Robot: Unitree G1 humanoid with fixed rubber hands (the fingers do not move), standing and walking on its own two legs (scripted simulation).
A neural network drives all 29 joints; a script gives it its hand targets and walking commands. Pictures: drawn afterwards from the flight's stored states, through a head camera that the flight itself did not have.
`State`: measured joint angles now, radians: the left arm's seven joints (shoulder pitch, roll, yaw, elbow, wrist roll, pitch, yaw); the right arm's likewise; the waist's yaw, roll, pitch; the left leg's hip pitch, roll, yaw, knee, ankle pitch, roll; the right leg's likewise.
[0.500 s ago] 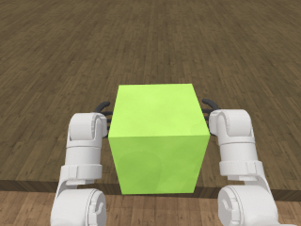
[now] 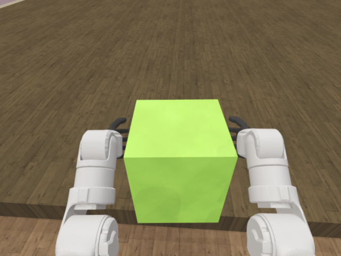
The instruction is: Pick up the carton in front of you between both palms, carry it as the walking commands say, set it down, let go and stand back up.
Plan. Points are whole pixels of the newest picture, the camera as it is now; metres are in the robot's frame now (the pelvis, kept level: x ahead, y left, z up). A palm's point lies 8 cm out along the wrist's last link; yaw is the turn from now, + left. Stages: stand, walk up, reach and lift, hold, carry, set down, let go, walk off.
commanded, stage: carry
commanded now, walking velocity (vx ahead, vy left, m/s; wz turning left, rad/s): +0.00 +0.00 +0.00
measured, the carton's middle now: (177, 161) +0.36 +0.00 +0.06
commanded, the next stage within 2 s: none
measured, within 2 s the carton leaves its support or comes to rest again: neither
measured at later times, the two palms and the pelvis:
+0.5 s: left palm (114, 153) +0.32 +0.15 +0.13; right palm (248, 152) +0.32 -0.15 +0.14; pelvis -0.03 +0.00 +0.00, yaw +0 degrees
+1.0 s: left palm (116, 156) +0.31 +0.14 +0.13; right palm (251, 155) +0.31 -0.16 +0.13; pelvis -0.04 -0.01 +0.00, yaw +0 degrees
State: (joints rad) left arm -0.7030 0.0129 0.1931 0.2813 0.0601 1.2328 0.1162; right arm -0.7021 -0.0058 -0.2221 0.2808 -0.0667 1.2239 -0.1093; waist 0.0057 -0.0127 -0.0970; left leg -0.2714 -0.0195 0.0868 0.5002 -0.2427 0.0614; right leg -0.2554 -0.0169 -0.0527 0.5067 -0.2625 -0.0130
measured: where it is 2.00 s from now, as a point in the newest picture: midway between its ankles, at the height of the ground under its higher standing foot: outside the picture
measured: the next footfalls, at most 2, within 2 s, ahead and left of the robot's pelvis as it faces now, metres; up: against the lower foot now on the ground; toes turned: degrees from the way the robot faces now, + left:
none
